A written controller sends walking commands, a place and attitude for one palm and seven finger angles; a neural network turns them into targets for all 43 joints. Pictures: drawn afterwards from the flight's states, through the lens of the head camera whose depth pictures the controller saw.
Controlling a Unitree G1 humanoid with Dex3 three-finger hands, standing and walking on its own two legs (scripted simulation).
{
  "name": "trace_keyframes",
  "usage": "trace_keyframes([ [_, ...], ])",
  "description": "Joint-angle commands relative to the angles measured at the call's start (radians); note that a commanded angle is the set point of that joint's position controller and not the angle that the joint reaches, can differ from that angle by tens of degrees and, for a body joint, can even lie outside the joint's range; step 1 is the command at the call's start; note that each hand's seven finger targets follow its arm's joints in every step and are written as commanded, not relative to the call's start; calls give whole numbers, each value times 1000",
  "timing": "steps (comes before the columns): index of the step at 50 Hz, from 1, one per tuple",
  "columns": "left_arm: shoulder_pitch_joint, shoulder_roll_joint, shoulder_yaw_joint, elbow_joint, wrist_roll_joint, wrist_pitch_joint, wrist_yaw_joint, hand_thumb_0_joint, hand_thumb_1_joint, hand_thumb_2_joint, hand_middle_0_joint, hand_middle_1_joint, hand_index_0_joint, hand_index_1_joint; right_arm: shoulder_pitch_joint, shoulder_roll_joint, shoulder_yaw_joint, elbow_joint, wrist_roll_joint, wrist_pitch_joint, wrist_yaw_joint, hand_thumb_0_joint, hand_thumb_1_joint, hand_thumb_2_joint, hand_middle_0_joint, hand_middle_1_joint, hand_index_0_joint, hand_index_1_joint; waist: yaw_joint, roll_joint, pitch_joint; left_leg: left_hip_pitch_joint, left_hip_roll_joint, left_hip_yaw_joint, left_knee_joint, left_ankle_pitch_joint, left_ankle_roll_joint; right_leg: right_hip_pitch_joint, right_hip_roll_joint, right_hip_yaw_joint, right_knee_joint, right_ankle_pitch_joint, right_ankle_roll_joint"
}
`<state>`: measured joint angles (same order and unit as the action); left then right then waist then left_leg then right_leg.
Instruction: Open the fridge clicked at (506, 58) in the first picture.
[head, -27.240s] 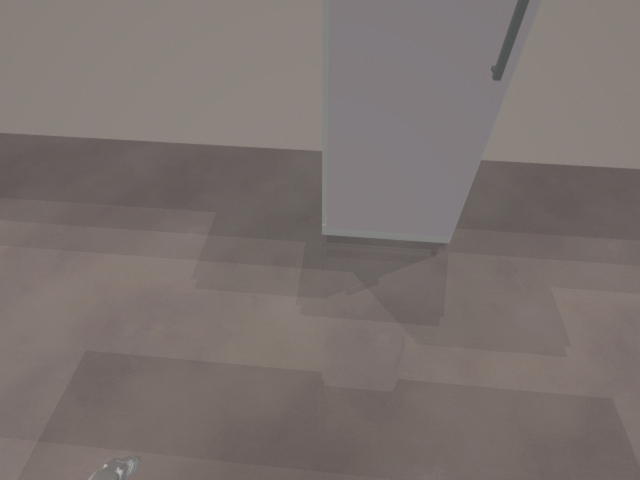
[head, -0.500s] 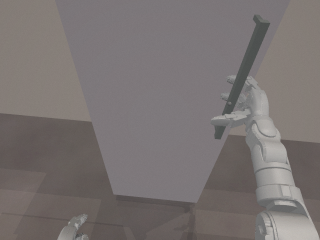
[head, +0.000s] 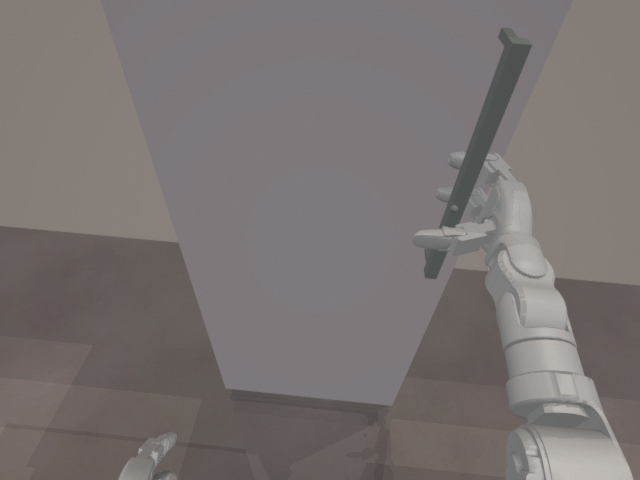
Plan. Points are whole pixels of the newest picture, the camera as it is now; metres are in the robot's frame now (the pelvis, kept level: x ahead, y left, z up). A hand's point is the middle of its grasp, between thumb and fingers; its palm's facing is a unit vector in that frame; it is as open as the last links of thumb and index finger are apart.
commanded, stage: grip the handle and tug to test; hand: right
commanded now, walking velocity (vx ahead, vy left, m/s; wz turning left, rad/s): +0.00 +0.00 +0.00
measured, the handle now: (460, 178) +0.47 -0.15 +0.17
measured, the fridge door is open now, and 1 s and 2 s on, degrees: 0 0 14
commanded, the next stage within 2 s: pull the door a little, standing still in 1.26 s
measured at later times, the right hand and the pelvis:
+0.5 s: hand (456, 206) +0.41 -0.13 +0.17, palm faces +0.05 +1.00 +0.02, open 6.1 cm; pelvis +0.00 +0.00 +0.00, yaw +0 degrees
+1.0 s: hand (449, 206) +0.41 -0.12 +0.17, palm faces +0.05 +1.00 +0.02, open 5.6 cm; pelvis +0.01 +0.01 +0.00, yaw +0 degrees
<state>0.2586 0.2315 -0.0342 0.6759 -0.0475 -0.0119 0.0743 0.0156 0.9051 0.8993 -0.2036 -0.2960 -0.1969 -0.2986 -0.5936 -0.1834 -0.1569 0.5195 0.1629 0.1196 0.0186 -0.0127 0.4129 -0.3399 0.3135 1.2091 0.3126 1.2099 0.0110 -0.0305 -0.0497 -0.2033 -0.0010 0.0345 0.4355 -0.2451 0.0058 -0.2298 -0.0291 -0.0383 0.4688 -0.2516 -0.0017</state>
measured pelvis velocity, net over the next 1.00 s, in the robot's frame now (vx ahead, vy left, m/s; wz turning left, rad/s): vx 0.01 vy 0.01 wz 0.01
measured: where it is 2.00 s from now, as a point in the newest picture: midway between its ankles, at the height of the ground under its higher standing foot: outside the picture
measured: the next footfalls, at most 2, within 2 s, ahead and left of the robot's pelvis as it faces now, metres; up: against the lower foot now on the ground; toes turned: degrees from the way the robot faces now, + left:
none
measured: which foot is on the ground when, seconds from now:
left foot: down 0.00-1.00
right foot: down 0.00-1.00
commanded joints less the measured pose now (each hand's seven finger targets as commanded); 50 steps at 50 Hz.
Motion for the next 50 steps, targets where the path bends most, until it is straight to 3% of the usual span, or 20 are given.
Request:
trace_keyframes([
  [1,-86,120,42,-141,-3,-45,13,0,900,900,-200,-300,-200,-300,-483,-160,-31,-245,-1,-64,-9,0,80,-480,345,1260,345,1260,4,47,-245,48,-12,5,-39,277,14,125,15,15,-38,249,-33],
  [3,-83,123,42,-138,-1,-44,14,0,900,900,-200,-300,-200,-300,-511,-160,-20,-235,-6,-61,-14,0,-13,-520,355,1273,355,1273,16,54,-225,33,-12,6,-47,245,13,127,12,21,-39,231,-34],
  [6,-90,116,43,-142,-2,-50,16,0,900,900,-200,-300,-200,-300,-525,-141,-7,-283,-3,-64,-10,0,-153,-580,370,1293,370,1293,11,-4,-275,40,-13,4,-38,280,19,162,15,19,-32,269,-31],
  [9,-83,120,41,-136,-1,-46,16,0,900,900,-200,-300,-200,-300,-475,-152,-22,-253,5,-61,-6,0,-293,-640,385,1313,385,1313,7,45,-268,57,-14,11,-36,298,18,148,10,23,-36,286,-29],
  [11,-86,114,42,-139,-3,-51,14,0,900,900,-200,-300,-200,-300,-494,-110,12,-263,4,-58,-4,0,-387,-680,395,1327,395,1327,11,26,-266,44,-15,13,-34,295,19,157,12,25,-35,286,-26],
  [14,-85,121,42,-137,-2,-46,15,0,900,900,-200,-300,-200,-300,-482,-143,-14,-242,3,-50,-10,0,-527,-740,410,1347,410,1347,7,40,-251,46,-14,11,-41,280,18,145,11,26,-40,274,-28],
  [15,-88,118,41,-141,-2,-48,14,0,900,900,-200,-300,-200,-300,-511,-112,15,-266,3,-51,-9,0,-573,-760,415,1353,415,1353,13,28,-259,42,-14,11,-39,284,17,153,13,26,-40,276,-28],
  [16,-83,118,43,-137,-1,-49,15,0,900,900,-200,-300,-200,-300,-490,-138,-18,-248,4,-50,-13,0,-620,-780,420,1360,420,1360,6,52,-262,47,-16,12,-38,291,18,152,12,27,-37,282,-28],
  [17,-89,118,41,-139,-2,-48,15,0,900,900,-200,-300,-200,-300,-484,-115,4,-246,6,-47,-7,0,-667,-800,425,1367,425,1367,9,48,-256,44,-14,11,-39,294,16,148,13,22,-37,279,-29],
  [18,-81,126,45,-137,0,-46,16,0,900,900,-200,-300,-200,-300,-475,-158,-31,-235,5,-50,-10,0,-713,-820,430,1373,430,1373,7,78,-263,59,-15,12,-42,291,15,146,11,24,-37,279,-31],
  [19,-91,120,40,-141,-1,-45,15,0,900,900,-200,-300,-200,-300,-478,-128,-3,-245,4,-49,-5,0,-760,-840,435,1380,435,1380,4,38,-256,55,-12,9,-40,294,17,144,13,20,-40,279,-30],
  [22,-86,117,42,-141,-1,-47,14,0,900,900,-200,-300,-200,-300,-487,-119,4,-264,2,-53,-4,0,-900,-900,450,1400,450,1400,6,25,-276,57,-13,11,-35,310,19,159,14,21,-37,297,-27],
  [27,-84,114,46,-144,-1,-54,6,0,900,900,-200,-300,-200,-300,-457,-81,32,-300,0,-58,-7,0,-900,-900,450,1400,450,1400,6,19,-285,57,-17,16,-28,345,20,178,11,20,-28,338,-25],
  [28,-80,123,48,-140,-1,-50,8,0,900,900,-200,-300,-200,-300,-438,-115,4,-276,2,-56,-11,0,-900,-900,450,1400,450,1400,3,69,-273,69,-18,18,-31,338,18,160,9,24,-30,329,-27],
  [33,-90,122,46,-141,1,-43,11,0,900,900,-200,-300,-200,-300,-443,-120,-2,-275,-1,-35,-17,0,-900,-900,450,1400,450,1400,2,73,-248,65,-14,14,-40,325,14,153,13,18,-36,305,-31],
  [34,-92,119,44,-142,1,-43,11,0,900,900,-200,-300,-200,-300,-473,-128,-1,-304,-4,-38,-18,0,-900,-900,450,1400,450,1400,4,43,-263,71,-12,9,-38,336,16,158,15,16,-38,310,-32],
  [38,-94,119,45,-147,4,-38,10,0,900,900,-200,-300,-200,-300,-413,-152,-34,-307,-4,-35,-21,0,-900,-900,450,1400,450,1400,-17,49,-291,107,-12,11,-31,378,20,161,17,13,-33,351,-30],
  [41,-102,113,42,-153,2,-38,8,0,900,900,-200,-300,-200,-300,-422,-110,-1,-324,2,-32,-12,0,-900,-900,450,1400,450,1400,-7,43,-274,96,-11,11,-33,386,16,159,19,6,-35,338,-31],
  [45,-113,116,44,-167,2,-37,8,0,900,900,-200,-300,-200,-300,-360,-150,-42,-350,6,-34,-10,0,-900,-900,450,1400,450,1400,-26,57,-288,125,-10,7,-32,402,17,153,20,2,-38,342,-34],
  [50,-125,114,43,-185,1,-33,4,0,900,900,-200,-300,-200,-300,-296,-134,-30,-407,10,-27,3,0,-900,-900,450,1400,450,1400,-32,42,-299,150,-7,7,-26,454,16,163,23,-6,-38,377,-34],
])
